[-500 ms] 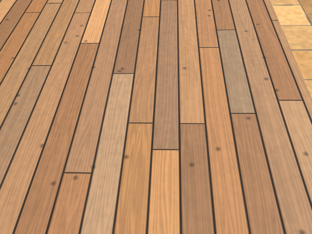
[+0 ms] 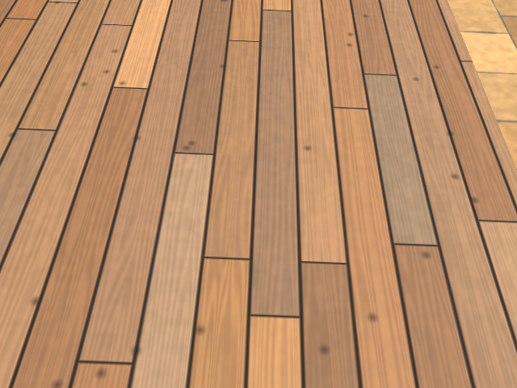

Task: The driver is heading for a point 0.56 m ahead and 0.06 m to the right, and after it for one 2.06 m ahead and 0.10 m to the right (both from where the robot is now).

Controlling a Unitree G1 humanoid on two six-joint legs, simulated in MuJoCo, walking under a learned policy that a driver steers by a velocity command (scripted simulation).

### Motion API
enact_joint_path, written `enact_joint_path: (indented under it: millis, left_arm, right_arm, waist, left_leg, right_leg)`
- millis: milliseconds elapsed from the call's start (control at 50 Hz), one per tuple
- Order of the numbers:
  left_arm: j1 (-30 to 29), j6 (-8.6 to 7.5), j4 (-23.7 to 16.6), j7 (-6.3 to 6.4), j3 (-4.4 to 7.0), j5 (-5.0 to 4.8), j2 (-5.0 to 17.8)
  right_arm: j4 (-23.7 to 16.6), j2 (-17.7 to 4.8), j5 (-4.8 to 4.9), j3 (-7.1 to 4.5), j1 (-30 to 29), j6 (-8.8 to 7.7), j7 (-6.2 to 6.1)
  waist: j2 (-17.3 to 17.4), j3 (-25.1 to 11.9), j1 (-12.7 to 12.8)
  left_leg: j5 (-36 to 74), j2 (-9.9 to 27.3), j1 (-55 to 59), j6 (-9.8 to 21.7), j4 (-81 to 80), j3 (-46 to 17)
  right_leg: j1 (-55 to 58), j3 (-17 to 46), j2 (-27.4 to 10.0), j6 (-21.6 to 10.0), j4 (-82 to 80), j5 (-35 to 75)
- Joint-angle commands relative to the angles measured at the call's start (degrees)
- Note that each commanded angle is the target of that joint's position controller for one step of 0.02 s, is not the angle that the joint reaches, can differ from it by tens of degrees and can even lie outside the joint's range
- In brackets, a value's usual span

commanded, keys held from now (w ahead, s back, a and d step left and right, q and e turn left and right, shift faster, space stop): no key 0.46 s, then w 0.54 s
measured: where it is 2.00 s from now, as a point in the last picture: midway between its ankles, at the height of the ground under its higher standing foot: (260, 370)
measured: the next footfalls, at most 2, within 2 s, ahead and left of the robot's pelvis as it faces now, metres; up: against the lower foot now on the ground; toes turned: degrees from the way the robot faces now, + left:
right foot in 0.30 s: +0.25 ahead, -0.13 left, +0.00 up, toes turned -1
left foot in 1.26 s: +0.56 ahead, +0.12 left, +0.00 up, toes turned +3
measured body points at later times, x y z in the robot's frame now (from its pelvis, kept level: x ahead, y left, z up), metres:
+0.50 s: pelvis +0.14 -0.03 -0.01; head +0.15 -0.04 +0.44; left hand +0.26 +0.22 -0.13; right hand +0.19 -0.28 -0.16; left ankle +0.06 +0.08 -0.74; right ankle +0.21 -0.13 -0.74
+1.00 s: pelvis +0.27 -0.05 +0.01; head +0.27 -0.05 +0.46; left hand +0.27 +0.19 -0.14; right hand +0.38 -0.31 -0.12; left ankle +0.30 +0.11 -0.66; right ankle +0.21 -0.13 -0.74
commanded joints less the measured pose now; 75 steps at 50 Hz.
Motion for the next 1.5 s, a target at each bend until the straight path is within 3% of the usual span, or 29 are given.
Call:
enact_joint_path:
  millis: [20,100,220,280,320,340,360,460,560,620,700,760,780,800,820,840,860,880,940,1060,1180,1240,1260,1280,1300,1320,1360,1420,1500]
  left_arm:
    - [5.7,0.89,-1.6,0.88,1.27,0.44,2.4]
    - [0.6,1.89,-3.6,1.27,1.11,1.28,1.6]
    - [-7.7,2.64,-5.0,0.79,0.79,1.03,2.3]
    - [-7.1,2.35,-4.6,0.59,1.13,1.65,3.0]
    - [-3.6,2.05,-3.3,1.04,2.26,2.44,7.4]
    - [-4.7,2.51,-2.9,1.34,2.22,2.36,8.4]
    - [-4.5,3.02,-2.4,1.08,1.33,1.92,3.8]
    - [-11.3,3.33,-3.0,0.28,1.31,1.16,3.8]
    - [-8.3,3.32,-1.1,1.13,2.29,0.01,4.5]
    - [-10.2,1.57,-2.0,0.58,2.24,-0.38,3.2]
    - [-15.8,-1.36,-4.3,-1.35,1.73,-0.22,1.4]
    - [-9.3,-1.84,-2.5,-2.46,1.95,-0.87,0.9]
    - [-0.5,-1.79,0.3,-2.58,3.13,-1.04,2.8]
    - [9.5,-1.53,3.0,-2.33,5.21,-0.24,9.8]
    - [12.8,-0.89,3.6,-2.37,4.48,-0.04,11.0]
    - [11.8,-0.91,3.8,-2.39,2.77,0.34,6.0]
    - [6.6,-0.94,2.6,-2.27,1.69,0.56,3.5]
    - [3.0,-0.88,1.7,-2.33,0.92,0.55,2.5]
    - [0.8,-0.42,1.3,-1.72,0.11,0.97,2.1]
    - [4.5,-0.02,2.3,0.34,0.93,1.2,6.1]
    - [6.7,0.56,4.3,0.49,1.83,0.18,6.4]
    - [4.4,1.67,3.7,0.75,1.89,0.42,6.7]
    - [5.1,1.7,2.8,0.74,1.27,1.14,5.4]
    - [12.0,1.16,3.2,0.51,-0.41,2.53,-0.1]
    - [16.2,0.36,5.1,0.27,-0.52,0.46,-0.3]
    - [11.4,0.23,4.4,0.19,0.61,-0.88,4.0]
    - [3.2,1.42,2.4,1.16,1.08,-0.24,4.6]
    - [5.8,3.83,2.9,2.13,1.39,0.93,1.8]
    - [2.0,5.15,1.8,2.95,1.04,1.41,1.2]
  right_arm:
    - [-1.2,-4.4,-0.87,-0.53,0.5,-0.98,0.16]
    - [0.5,-6.5,-0.92,-0.63,1.0,-0.39,-1.63]
    - [3.3,-7.6,-0.26,-0.58,3.8,1.29,-2.51]
    - [4.2,-6.9,0.79,-0.4,2.2,2.09,-2.77]
    - [4.7,-4.8,-0.03,0.19,5.9,1.95,-2.97]
    - [6.6,-2.0,-0.79,0.64,14.1,1.67,-2.79]
    - [7.1,-1.5,-0.68,0.95,12.9,2.24,-3.22]
    - [7.5,-4.8,-0.17,0.26,7.3,6.1,-4.17]
    - [8.1,-4.0,0.74,0.09,7.1,4.61,-3.8]
    - [8.9,-4.1,1.15,-0.03,10.1,2.4,-3.66]
    - [10.2,-8.0,1.73,-1.37,15.2,0.63,-3.46]
    - [8.4,-7.3,1.51,-0.94,10.6,0.98,-3.16]
    - [6.8,-7.3,1.45,-0.85,5.9,1.01,-2.93]
    - [4.4,-6.5,1.12,-0.66,3.1,0.3,-2.74]
    - [4.2,-2.0,-0.03,0.43,6.8,-0.91,-2.31]
    - [3.3,-4.3,1.87,-0.31,4.3,-1.83,-1.88]
    - [2.4,-5.3,3.62,-0.77,1.7,-1.81,-1.61]
    - [2.3,-4.4,3.68,-0.75,1.0,-1.41,-1.66]
    - [3.0,-3.2,2.07,-1.6,3.3,0.35,-2.23]
    - [-1.8,-0.8,1.3,-0.89,-9.8,0.87,-2.01]
    - [-4.3,-3.3,1.37,-0.99,-15.6,0.49,-0.55]
    - [-0.2,-7.7,0.53,-3.31,-1.9,-0.02,-0.53]
    - [1.6,-11.2,-0.21,-4.24,5.5,-0.09,-0.86]
    - [2.5,-14.8,-1.2,-4.39,10.0,0.46,-1.2]
    - [2.9,-12.9,-0.4,-3.62,11.8,0.86,-0.68]
    - [1.9,-10.3,0.49,-2.87,6.4,0.88,-0.42]
    - [0.1,-5.8,0.13,-1.11,-3.7,0.69,-0.53]
    - [1.3,-3.6,-1.67,-0.23,-6.2,0.52,-0.63]
    - [1.9,-5.7,-1.67,-0.38,-6.5,0.96,-1.99]
  waist:
    - [6.1,-5.2,2.4]
    - [5.8,-5.1,2.8]
    - [6.3,-5.4,-0.6]
    - [5.6,-4.9,1.1]
    - [0.4,-8.1,0.4]
    - [-6.9,-11.1,-4.7]
    - [-8.3,-11.9,-2.8]
    - [-2.6,-5.5,-2.5]
    - [0.5,-1.3,-0.9]
    - [2.6,1.9,-2.1]
    - [10.0,4.5,-3.6]
    - [10.4,3.1,1.9]
    - [9.1,-0.6,7.1]
    - [-1.7,-5.9,10.3]
    - [-14.0,-10.5,7.7]
    - [-8.3,-8.4,7.1]
    - [-3.4,-3.0,4.9]
    - [-0.5,-0.1,3.3]
    - [-1.6,2.0,0.1]
    - [-2.5,4.0,2.4]
    - [-2.5,5.3,2.2]
    - [-3.8,-4.8,-4.9]
    - [0.0,-11.4,-6.9]
    - [14.8,-19.9,-4.0]
    - [17.7,-28.8,-4.4]
    - [11.4,-21.1,-3.8]
    - [3.4,-9.3,-1.0]
    - [6.0,-7.4,2.9]
    - [7.5,-7.6,2.9]
  left_leg:
    - [33.6,14.3,6.8,9.5,-12.4,-11.2]
    - [41.7,12.7,6.2,9.3,-12.5,-5.0]
    - [32.8,13.0,10.3,8.1,-10.9,-4.8]
    - [26.3,12.9,11.5,6.6,-5.6,-6.5]
    - [14.0,7.1,8.8,1.7,1.4,-4.9]
    - [-2.4,3.4,1.6,-0.9,3.0,-3.4]
    - [-11.0,2.7,1.3,-2.6,4.5,-2.5]
    - [-7.5,3.4,5.4,-2.3,-1.4,-3.1]
    - [-22.7,4.0,0.9,1.6,-1.3,-3.7]
    - [-22.6,6.7,3.4,3.9,-3.1,-7.7]
    - [-0.7,18.8,19.1,8.7,-6.2,-21.3]
    - [20.4,17.1,16.9,6.7,0.5,-15.1]
    - [29.2,12.4,9.4,3.9,9.4,-9.9]
    - [24.4,5.1,-3.2,-0.1,29.2,-4.0]
    - [-21.2,-0.5,-19.3,-2.2,45.9,-4.8]
    - [-23.6,1.3,-25.4,-0.7,51.7,-10.4]
    - [-19.5,4.6,-27.7,0.4,52.6,-9.7]
    - [-15.1,6.8,-26.9,0.7,50.1,-8.2]
    - [-7.2,9.3,-19.7,-0.7,39.5,-5.7]
    - [7.7,7.0,-16.4,-3.6,14.9,-2.4]
    - [7.5,5.6,-14.1,-0.9,5.2,-3.3]
    - [9.9,1.0,5.9,2.0,2.4,-0.4]
    - [26.1,7.2,20.4,4.3,4.6,-5.7]
    - [44.6,22.6,39.3,12.7,6.2,-24.3]
    - [38.4,27.4,40.4,18.0,-1.3,-37.9]
    - [30.3,24.4,31.7,15.4,-3.5,-31.3]
    - [23.9,19.3,14.5,11.0,-7.4,-19.6]
    - [22.5,15.2,1.4,9.8,-11.5,-12.4]
    - [15.1,13.5,-0.9,9.9,-13.1,-9.2]
  right_leg:
    - [-3.8,1.0,-3.6,0.9,-1.5,3.5]
    - [-4.3,0.1,-3.2,2.7,-15.5,12.6]
    - [1.2,-0.6,-1.0,2.6,-32.1,19.8]
    - [5.4,-1.2,0.1,0.6,-40.4,19.9]
    - [16.8,3.6,-4.5,-1.9,-43.8,46.9]
    - [25.8,7.7,-9.5,-7.3,-39.9,54.8]
    - [24.6,10.2,-11.0,-10.2,-41.0,48.0]
    - [13.3,5.1,-3.7,-4.1,-42.8,25.4]
    - [11.0,4.8,-1.6,-5.4,-42.6,-6.2]
    - [5.5,3.5,-0.1,-5.6,-39.6,-4.5]
    - [-11.0,-5.9,3.0,-3.2,-25.5,12.0]
    - [-1.8,-7.7,4.1,-5.1,-31.2,2.9]
    - [14.7,-5.3,4.7,-6.9,-38.3,8.2]
    - [31.0,11.2,-4.1,-10.8,-43.0,16.7]
    - [43.8,30.4,-16.2,-15.8,-47.9,29.0]
    - [40.4,34.7,-19.2,-16.9,-50.3,26.1]
    - [35.4,28.1,-18.0,-15.4,-51.1,25.0]
    - [29.9,21.6,-15.9,-14.0,-53.1,25.3]
    - [21.0,10.3,-9.5,-9.9,-58.0,23.2]
    - [16.8,3.2,-7.2,-8.9,-61.9,23.1]
    - [24.7,2.5,-10.9,-7.4,-57.6,29.6]
    - [25.2,-0.3,-7.0,-3.6,-39.9,51.7]
    - [17.0,-2.3,-3.3,-0.9,-27.0,41.0]
    - [-0.9,-4.2,5.7,3.1,-4.3,-2.5]
    - [-4.5,5.2,8.5,3.7,7.9,-17.7]
    - [-7.7,6.1,5.0,3.3,10.8,-15.1]
    - [-7.3,1.9,-0.6,3.0,5.2,-7.4]
    - [4.3,1.6,-2.7,2.5,-4.5,-2.4]
    - [8.5,0.4,-2.4,3.2,-21.5,2.1]
Over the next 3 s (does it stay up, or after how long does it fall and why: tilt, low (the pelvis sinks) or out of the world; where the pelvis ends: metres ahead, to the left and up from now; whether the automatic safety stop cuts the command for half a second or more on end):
stays up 0.61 -0.05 0.01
